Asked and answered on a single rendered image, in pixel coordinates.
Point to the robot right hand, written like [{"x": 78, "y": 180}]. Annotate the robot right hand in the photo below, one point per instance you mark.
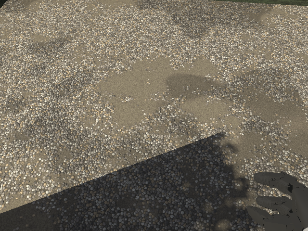
[{"x": 293, "y": 213}]

